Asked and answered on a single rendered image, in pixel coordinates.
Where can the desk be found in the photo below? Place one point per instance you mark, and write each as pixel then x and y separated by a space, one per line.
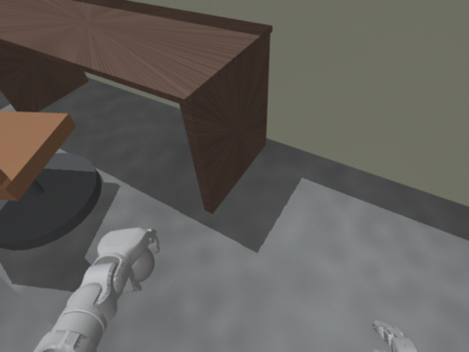
pixel 216 68

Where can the office chair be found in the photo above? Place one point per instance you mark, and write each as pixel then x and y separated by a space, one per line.
pixel 44 195

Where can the right robot hand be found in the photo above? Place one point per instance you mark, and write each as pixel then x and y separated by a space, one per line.
pixel 394 337

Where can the left robot arm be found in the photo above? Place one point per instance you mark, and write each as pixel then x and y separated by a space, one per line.
pixel 90 308

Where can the left robot hand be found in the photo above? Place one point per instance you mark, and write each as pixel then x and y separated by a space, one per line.
pixel 131 243

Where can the ball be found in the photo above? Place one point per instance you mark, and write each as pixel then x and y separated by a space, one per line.
pixel 144 266

